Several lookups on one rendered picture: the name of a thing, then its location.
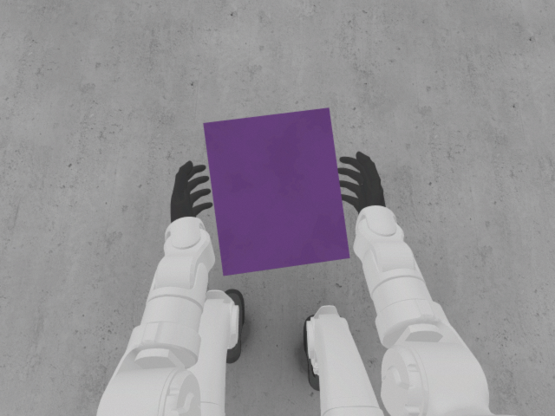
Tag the left robot upper arm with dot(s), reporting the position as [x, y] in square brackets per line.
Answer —
[168, 391]

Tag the left robot forearm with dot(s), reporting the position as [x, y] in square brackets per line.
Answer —
[168, 332]

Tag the right robot upper arm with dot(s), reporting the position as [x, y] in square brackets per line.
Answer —
[421, 378]

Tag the carton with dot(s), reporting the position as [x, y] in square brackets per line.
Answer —
[276, 191]

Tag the robot right hand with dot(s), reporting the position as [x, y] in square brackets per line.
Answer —
[369, 191]

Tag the robot left shin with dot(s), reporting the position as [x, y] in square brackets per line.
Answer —
[218, 294]

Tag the left robot thigh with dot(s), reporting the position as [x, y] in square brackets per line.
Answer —
[218, 330]

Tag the robot left hand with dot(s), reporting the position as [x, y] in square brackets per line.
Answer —
[181, 200]

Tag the right robot forearm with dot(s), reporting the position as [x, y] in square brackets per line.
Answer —
[404, 307]

